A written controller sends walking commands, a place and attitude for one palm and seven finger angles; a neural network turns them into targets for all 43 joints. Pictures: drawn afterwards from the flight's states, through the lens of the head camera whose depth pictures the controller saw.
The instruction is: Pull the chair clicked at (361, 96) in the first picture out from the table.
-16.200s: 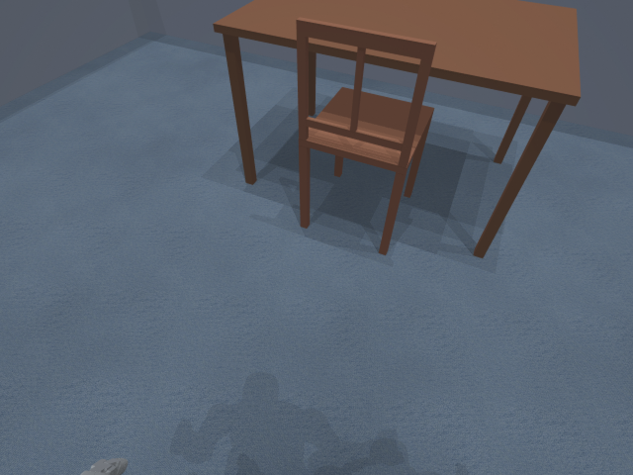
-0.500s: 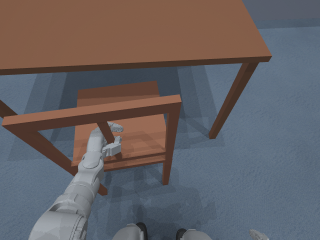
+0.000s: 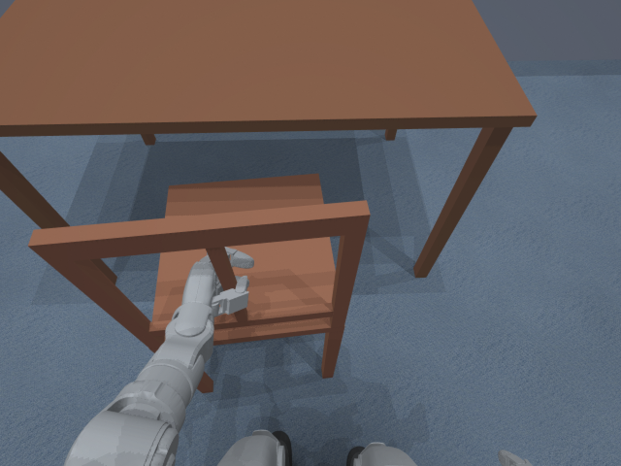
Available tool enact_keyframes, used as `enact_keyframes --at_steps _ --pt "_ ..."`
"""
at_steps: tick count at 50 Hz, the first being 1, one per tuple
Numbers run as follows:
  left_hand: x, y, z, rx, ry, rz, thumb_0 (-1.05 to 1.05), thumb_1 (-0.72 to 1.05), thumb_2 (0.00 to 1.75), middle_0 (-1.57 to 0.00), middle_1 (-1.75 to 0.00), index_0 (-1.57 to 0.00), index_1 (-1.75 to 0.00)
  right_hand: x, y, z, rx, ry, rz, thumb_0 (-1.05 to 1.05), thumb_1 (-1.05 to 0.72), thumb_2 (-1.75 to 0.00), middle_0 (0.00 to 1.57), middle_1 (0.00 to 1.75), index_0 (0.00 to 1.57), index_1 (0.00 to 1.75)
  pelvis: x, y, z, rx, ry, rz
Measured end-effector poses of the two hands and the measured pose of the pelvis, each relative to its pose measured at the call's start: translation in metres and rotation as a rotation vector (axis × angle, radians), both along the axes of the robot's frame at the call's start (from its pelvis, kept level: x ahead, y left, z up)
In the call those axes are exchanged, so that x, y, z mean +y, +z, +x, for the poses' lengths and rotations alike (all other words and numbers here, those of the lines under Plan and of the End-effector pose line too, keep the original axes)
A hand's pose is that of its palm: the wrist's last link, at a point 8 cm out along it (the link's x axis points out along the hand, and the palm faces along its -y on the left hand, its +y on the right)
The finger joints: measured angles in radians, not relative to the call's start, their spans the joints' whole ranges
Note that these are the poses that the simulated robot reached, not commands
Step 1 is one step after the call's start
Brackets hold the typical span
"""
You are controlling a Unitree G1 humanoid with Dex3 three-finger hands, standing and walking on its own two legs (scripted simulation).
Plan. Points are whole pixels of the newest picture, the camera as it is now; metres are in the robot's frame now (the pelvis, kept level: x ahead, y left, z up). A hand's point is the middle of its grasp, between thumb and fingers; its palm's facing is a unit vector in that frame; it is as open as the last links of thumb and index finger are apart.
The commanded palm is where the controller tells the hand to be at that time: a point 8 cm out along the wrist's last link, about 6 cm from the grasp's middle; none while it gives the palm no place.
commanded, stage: step backward, pulling the chair out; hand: left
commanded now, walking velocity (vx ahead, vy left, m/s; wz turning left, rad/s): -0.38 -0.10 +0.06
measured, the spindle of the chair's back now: (230, 285) +0.38 +0.14 -0.08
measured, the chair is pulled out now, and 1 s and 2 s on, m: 0.19 0.26 0.49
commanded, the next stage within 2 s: none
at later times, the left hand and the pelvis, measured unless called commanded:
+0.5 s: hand (240, 303) +0.34 +0.11 -0.06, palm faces +0.03 -0.99 -0.15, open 5.2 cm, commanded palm +0.33 +0.17 -0.06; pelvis -0.03 -0.01 +0.01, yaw +3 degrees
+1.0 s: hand (227, 336) +0.29 +0.13 -0.06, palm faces -0.05 -0.99 -0.16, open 5.1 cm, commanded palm +0.28 +0.18 -0.05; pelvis -0.09 +0.02 +0.00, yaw +1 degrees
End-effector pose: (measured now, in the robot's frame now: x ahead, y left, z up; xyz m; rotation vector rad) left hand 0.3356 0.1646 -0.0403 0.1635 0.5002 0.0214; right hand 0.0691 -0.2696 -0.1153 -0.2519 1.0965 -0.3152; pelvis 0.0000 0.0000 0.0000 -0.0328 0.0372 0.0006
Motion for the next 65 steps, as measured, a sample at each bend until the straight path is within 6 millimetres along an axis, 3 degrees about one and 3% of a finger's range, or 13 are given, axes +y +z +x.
enact_keyframes --at_steps 10,17,27,34,39,43,49,59,65 --pt "-0.001 0.000 -0.001 0.006 0.010 -0.004 0.05 0.71 0.83 -0.32 -1.20 -0.50 -1.45 0.016 -0.003 0.006 -0.039 0.061 0.043 0.00 -0.91 -0.89 0.21 0.30 0.20 0.30 -0.009 -0.002 -0.014 -0.021 -0.010 -0.002" --pt "-0.003 0.000 -0.009 0.001 0.062 0.011 0.05 0.70 0.84 -0.35 -1.20 -0.50 -1.45 0.004 -0.012 -0.003 -0.040 0.046 0.074 0.00 -0.90 -0.89 0.21 0.30 0.20 0.30 -0.024 -0.005 -0.025 -0.022 0.002 0.012" --pt "0.000 0.002 -0.017 0.033 0.030 -0.009 0.06 0.72 0.81 -0.31 -1.21 -0.50 -1.45 -0.012 0.001 -0.015 0.059 0.075 -0.046 0.00 -0.91 -0.89 0.21 0.30 0.20 0.30 0.003 0.004 -0.035 0.033 0.074 0.044" --pt "0.007 0.001 -0.025 0.016 -0.051 -0.011 0.05 0.72 0.79 -0.28 -1.25 -0.50 -1.45 0.018 0.009 -0.019 0.032 0.069 -0.021 0.00 -0.91 -0.89 0.20 0.30 0.20 0.30 0.018 0.006 -0.055 0.020 0.040 0.045" --pt "0.008 0.001 -0.037 0.008 -0.032 -0.002 0.04 0.71 0.80 -0.30 -1.24 -0.50 -1.45 0.046 -0.004 -0.029 0.031 0.082 0.097 0.00 -0.91 -0.89 0.20 0.30 0.20 0.30 0.011 0.005 -0.057 0.007 0.028 0.012" --pt "0.009 0.001 -0.046 0.010 -0.013 -0.002 0.05 0.71 0.81 -0.31 -1.23 -0.50 -1.45 0.053 -0.012 -0.044 0.040 0.060 0.126 0.00 -0.90 -0.89 0.21 0.30 0.20 0.30 0.011 0.004 -0.068 0.015 0.037 0.005" --pt "0.012 0.001 -0.060 0.006 -0.033 -0.003 0.04 0.72 0.81 -0.30 -1.24 -0.50 -1.45 0.045 -0.009 -0.068 0.059 0.043 0.053 0.00 -0.90 -0.89 0.21 0.30 0.20 0.30 0.021 0.002 -0.088 0.018 0.024 0.029" --pt "0.014 0.002 -0.095 0.012 0.019 0.007 0.05 0.71 0.82 -0.33 -1.22 -0.50 -1.45 0.024 -0.008 -0.104 0.072 0.036 0.071 0.00 -0.91 -0.89 0.21 0.30 0.20 0.30 0.005 0.007 -0.116 0.008 0.025 0.007" --pt "0.014 0.003 -0.118 0.029 0.010 -0.003 0.05 0.72 0.81 -0.31 -1.22 -0.50 -1.45 0.010 -0.001 -0.122 0.062 0.044 -0.009 0.00 -0.91 -0.89 0.21 0.30 0.20 0.30 0.014 0.007 -0.140 0.029 0.053 0.020"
